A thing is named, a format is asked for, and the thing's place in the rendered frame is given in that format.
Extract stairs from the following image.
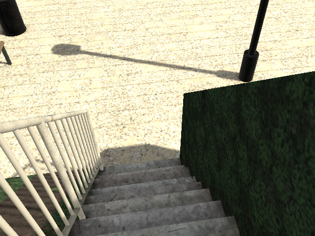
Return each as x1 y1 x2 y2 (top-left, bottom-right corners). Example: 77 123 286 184
71 157 240 236

